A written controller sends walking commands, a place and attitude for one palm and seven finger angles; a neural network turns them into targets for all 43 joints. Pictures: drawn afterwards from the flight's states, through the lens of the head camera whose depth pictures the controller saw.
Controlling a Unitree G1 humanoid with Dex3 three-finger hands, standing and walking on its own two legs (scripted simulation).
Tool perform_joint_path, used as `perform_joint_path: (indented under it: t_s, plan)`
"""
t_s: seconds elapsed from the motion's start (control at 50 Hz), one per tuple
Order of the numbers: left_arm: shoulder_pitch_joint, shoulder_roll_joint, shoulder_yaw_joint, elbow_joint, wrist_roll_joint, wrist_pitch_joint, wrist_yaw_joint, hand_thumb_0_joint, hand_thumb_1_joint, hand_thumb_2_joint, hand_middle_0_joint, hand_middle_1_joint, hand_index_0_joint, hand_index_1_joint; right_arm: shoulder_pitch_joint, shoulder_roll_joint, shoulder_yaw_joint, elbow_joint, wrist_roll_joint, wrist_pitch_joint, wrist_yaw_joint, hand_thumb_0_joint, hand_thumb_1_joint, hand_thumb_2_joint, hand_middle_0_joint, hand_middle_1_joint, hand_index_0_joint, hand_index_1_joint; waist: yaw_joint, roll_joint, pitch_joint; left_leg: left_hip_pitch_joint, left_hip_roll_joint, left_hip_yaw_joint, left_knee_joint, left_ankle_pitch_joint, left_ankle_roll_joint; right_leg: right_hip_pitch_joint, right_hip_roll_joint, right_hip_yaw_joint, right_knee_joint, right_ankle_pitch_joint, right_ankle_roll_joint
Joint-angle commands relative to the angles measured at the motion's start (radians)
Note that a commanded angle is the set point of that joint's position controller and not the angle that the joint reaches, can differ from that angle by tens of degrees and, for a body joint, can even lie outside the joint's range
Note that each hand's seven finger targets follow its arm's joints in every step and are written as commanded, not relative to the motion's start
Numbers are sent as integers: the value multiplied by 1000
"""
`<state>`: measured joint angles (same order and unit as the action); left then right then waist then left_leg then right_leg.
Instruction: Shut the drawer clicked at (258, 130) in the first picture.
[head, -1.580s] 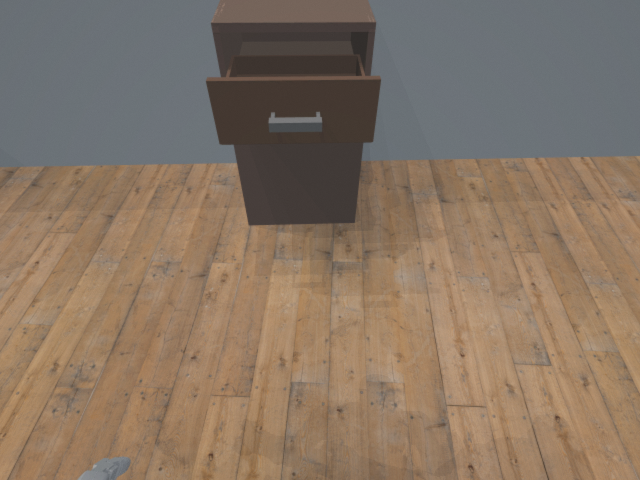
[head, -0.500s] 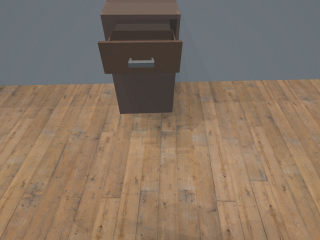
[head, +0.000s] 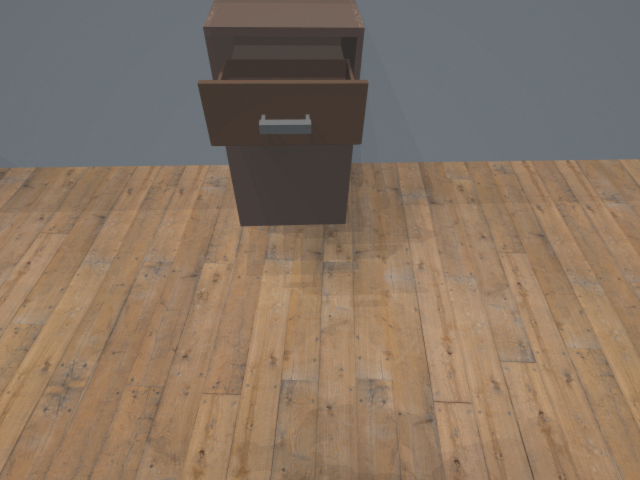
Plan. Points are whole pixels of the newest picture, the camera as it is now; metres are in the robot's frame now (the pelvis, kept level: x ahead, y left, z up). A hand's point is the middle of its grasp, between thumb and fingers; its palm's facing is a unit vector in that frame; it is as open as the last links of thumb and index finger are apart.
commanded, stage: walk to a spot facing it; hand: left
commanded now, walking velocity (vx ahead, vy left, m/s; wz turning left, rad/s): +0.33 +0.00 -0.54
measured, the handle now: (285, 122) +0.95 +0.15 -0.07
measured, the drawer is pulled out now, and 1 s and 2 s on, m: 0.29 0.29 0.29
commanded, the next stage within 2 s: turn to face it in 1.28 s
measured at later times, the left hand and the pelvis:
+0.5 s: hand out of the picture +0.14 +0.14 -0.19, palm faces -0.11 -0.97 -0.22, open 7.4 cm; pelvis +0.10 -0.05 -0.02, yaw -11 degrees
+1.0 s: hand (241, 368) +0.34 +0.16 -0.20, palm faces -0.26 -0.95 -0.15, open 7.4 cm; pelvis +0.31 -0.02 -0.02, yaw -22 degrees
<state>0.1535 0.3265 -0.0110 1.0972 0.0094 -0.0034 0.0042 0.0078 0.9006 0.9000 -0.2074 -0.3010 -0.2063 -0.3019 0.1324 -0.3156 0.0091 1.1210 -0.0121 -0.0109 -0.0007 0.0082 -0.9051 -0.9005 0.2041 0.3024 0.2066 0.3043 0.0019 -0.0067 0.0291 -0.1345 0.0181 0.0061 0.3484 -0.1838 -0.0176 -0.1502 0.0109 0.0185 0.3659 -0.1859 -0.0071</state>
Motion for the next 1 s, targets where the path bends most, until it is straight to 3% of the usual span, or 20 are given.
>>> perform_joint_path:
  t_s: [0.0, 0.12, 0.18, 0.2, 0.26, 0.32, 0.34, 0.36, 0.38, 0.42, 0.46, 0.54, 0.74, 0.8, 0.82, 0.84, 0.86, 0.88, 0.92, 0.98]
  plan:
    - [55, 86, 28, -33, 4, 0, 7, 0, 900, 900, -200, -300, -200, -300, 47, -83, -20, -32, -7, -3, -9, 0, -900, -900, 200, 300, 200, 300, 1, -9, -49, 15, 90, -42, -4, -140, 22, -45, -100, 128, -54, -163, -20]
    - [101, 87, 63, -90, 10, 9, -19, 0, 900, 900, -200, -300, -200, -300, 111, -107, -57, -72, -12, -7, -9, 0, -900, -900, 200, 300, 200, 300, -8, 6, 112, -58, 115, -58, 30, -414, 60, -249, -54, 194, 20, -403, -72]
    - [61, 13, 65, -141, 9, -12, -29, 0, 900, 900, -200, -300, -200, -300, 213, -154, -85, -72, -11, -29, -19, 0, -900, -900, 200, 300, 200, 300, -52, 202, 101, 119, 305, -264, -121, -373, 163, -441, 41, 7, 361, -240, -36]
    - [-3, 15, 70, -173, 9, -15, -30, 0, 900, 900, -200, -300, -200, -300, 249, -152, -93, -73, -8, -39, -19, 0, -900, -900, 200, 300, 200, 300, -75, 211, 105, 162, 380, -295, -163, -302, 213, -526, -9, -17, 485, -310, -22]
    - [8, -20, 79, -186, 11, -19, -41, 0, 900, 900, -200, -300, -200, -300, 198, -109, -90, -87, -14, -52, -19, 0, -900, -900, 200, 300, 200, 300, -28, 150, 120, 88, 377, -152, -126, -108, 199, -463, -100, -8, 478, -298, -14]
    - [229, -61, 83, -109, 12, -25, -47, 0, 900, 900, -200, -300, -200, -300, 117, -92, -86, -102, -18, -49, -16, 0, -900, -900, 200, 300, 200, 300, 82, 79, 25, -94, 260, 67, 110, -51, 105, -52, -36, -124, 234, -105, -20]
    - [376, -13, 95, -56, 17, -33, -39, 0, 900, 900, -200, -300, -200, -300, 114, -64, -82, -105, -9, -51, -10, 0, -900, -900, 200, 300, 200, 300, 142, -54, -37, -192, 184, 147, 338, -58, 68, 135, -25, -92, 144, -82, -33]
    - [496, 103, 122, -22, 23, -50, -19, 0, 900, 900, -200, -300, -200, -300, 103, 14, -66, -141, 3, -53, 0, 0, -900, -900, 200, 300, 200, 300, 176, -369, -59, -443, 62, 213, 673, -312, 14, 253, -284, 349, -47, -244, -124]
    - [519, 129, 120, -22, 2, -55, -4, 0, 900, 900, -200, -300, -200, -300, 62, 15, -63, -180, 0, -59, 3, 0, -900, -900, 200, 300, 200, 300, 157, -336, -53, -553, 35, 105, 841, -395, 18, 256, -393, 624, -178, -202, -197]
    - [404, 75, 112, -53, 2, -57, 7, 0, 900, 900, -200, -300, -200, -300, 23, 22, -72, -163, -3, -58, 6, 0, -900, -900, 200, 300, 200, 300, 110, -110, 26, -588, 111, 30, 925, -242, 25, 149, -366, 519, -153, -203, -230]
    - [308, 14, 91, -75, 8, -63, 10, 0, 900, 900, -200, -300, -200, -300, 46, 37, -73, -142, -14, -47, 8, 0, -900, -900, 200, 300, 200, 300, 53, -24, 71, -526, 134, 16, 883, -152, 9, 15, -322, 391, -163, -134, -213]
    - [297, -21, 83, -60, 13, -78, 13, 0, 900, 900, -200, -300, -200, -300, 103, 79, -75, -124, -15, -23, 15, 0, -900, -900, 200, 300, 200, 300, 2, -46, 59, -487, 129, 51, 761, -56, -18, -23, -246, 212, -183, 16, -187]
    - [343, -29, 82, -18, 19, -80, 25, 0, 900, 900, -200, -300, -200, -300, -77, 108, -71, -212, -3, -46, 33, 0, -900, -900, 200, 300, 200, 300, 42, -107, 103, -379, 84, 83, 366, -16, 14, 52, -230, 143, -140, 223, -160]
    - [304, -22, 93, -24, 15, -76, 24, 0, 900, 900, -200, -300, -200, -300, 156, 66, -85, -146, -11, -61, 11, 0, -900, -900, 200, 300, 200, 300, -62, -31, 2, -25, 23, 103, 202, 22, 39, -19, -161, 86, 138, 383, -122]
    - [320, -51, 93, -32, 7, -73, 18, 0, 900, 900, -200, -300, -200, -300, 306, -2, -102, -108, -20, -65, -3, 0, -900, -900, 200, 300, 200, 300, -111, 67, -91, 208, 115, 3, 165, 14, 66, -147, -98, 57, 367, 255, -93]
    - [361, -109, 89, -51, -5, -68, 6, 0, 900, 900, -200, -300, -200, -300, 409, -119, -127, -90, -30, -70, -13, 0, -900, -900, 200, 300, 200, 300, -116, 347, -191, 362, 421, -389, 19, 21, 154, -362, 48, -68, 722, -296, -39]
    - [319, -88, 89, -75, 5, -69, 9, 0, 900, 900, -200, -300, -200, -300, 398, -112, -115, -97, -16, -58, -18, 0, -900, -900, 200, 300, 200, 300, -101, 301, -188, 297, 488, -500, -83, -2, 196, -422, 23, 14, 902, -378, -48]
    - [281, -83, 94, -86, 10, -65, 6, 0, 900, 900, -200, -300, -200, -300, 302, -71, -105, -125, -12, -54, -15, 0, -900, -900, 200, 300, 200, 300, -67, 177, -77, 136, 474, -405, -117, -140, 213, -445, -38, 14, 957, -327, -53]
    - [233, -99, 100, -81, 20, -42, -9, 0, 900, 900, -200, -300, -200, -300, 168, 40, -76, -157, -11, -63, -22, 0, -900, -900, 200, 300, 200, 300, -11, 148, 42, -78, 406, -248, -151, -125, 167, -452, -95, 18, 986, -173, -34]
    - [282, -146, 98, -70, 22, -1, -20, 0, 900, 900, -200, -300, -200, -300, 162, 83, -61, -149, -6, -80, -30, 0, -900, -900, 200, 300, 200, 300, 38, 115, 15, -125, 314, 20, -106, 260, 129, -382, -100, -14, 918, -81, 0]
